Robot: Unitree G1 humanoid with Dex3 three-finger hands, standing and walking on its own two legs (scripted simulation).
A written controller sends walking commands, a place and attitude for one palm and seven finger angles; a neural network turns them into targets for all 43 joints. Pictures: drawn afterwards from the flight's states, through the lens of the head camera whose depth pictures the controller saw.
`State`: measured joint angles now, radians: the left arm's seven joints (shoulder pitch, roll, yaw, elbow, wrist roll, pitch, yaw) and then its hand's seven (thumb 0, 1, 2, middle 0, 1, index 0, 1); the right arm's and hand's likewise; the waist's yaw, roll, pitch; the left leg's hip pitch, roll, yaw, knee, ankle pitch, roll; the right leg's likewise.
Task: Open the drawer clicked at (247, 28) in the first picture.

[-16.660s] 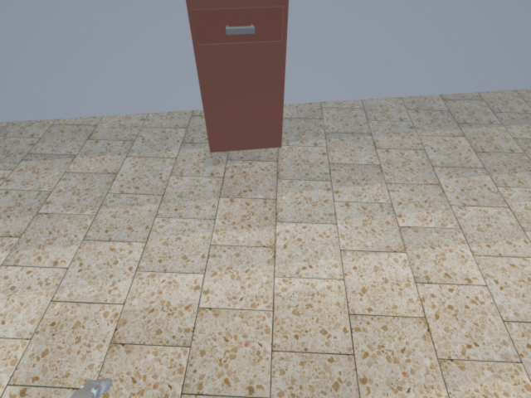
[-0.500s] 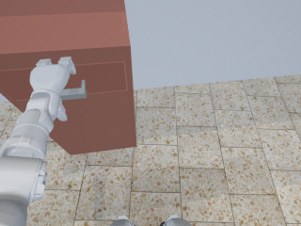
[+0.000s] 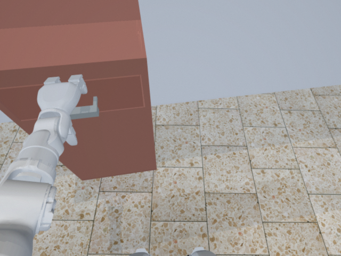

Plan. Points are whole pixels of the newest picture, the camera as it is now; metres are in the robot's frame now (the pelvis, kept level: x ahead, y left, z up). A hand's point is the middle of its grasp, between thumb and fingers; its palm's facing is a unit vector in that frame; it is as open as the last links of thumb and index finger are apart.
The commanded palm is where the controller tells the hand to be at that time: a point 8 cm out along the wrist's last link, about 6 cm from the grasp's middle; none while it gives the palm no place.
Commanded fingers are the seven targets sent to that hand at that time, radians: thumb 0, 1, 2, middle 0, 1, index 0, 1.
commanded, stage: lower the fingers behind the handle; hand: left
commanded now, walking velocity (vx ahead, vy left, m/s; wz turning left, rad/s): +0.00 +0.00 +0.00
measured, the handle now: (75, 107) +0.52 +0.25 -0.03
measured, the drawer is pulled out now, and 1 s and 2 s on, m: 0.00 0.00 0.00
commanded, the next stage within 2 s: close the thumb around the handle in 1.44 s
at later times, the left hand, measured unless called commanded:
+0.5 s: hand (78, 113) +0.48 +0.23 +0.00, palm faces -0.06 -0.02 -1.00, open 13.8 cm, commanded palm +0.47 +0.23 +0.04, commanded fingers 0.00 -0.50 0.30 -0.30 -1.20 -0.30 -1.20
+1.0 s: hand (81, 124) +0.48 +0.24 -0.05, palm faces -0.05 -0.04 -1.00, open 13.8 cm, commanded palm +0.47 +0.23 +0.00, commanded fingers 0.00 -0.50 0.30 -0.30 -1.20 -0.30 -1.20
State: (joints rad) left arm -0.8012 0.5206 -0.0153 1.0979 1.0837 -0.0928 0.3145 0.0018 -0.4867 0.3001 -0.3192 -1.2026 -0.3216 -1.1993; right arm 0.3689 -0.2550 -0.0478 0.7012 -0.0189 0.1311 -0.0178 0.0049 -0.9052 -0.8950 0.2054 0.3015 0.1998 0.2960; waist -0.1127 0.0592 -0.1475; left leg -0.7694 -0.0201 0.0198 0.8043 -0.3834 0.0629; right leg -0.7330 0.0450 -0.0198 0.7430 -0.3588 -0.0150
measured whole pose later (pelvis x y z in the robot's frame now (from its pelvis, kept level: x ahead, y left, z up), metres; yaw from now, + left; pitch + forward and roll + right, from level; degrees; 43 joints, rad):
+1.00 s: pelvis -0.02 -0.01 -0.04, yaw -1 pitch +28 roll -4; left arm -0.86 0.57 0.04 1.16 1.12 -0.10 0.42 0.00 -0.49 0.30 -0.33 -1.21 -0.32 -1.22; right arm 0.38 -0.25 -0.03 0.73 -0.04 0.08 -0.01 0.01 -0.91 -0.90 0.20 0.30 0.20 0.30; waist -0.16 0.06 -0.18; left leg -1.10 0.00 0.00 1.07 -0.45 0.06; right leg -1.05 0.06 -0.06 0.99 -0.42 -0.03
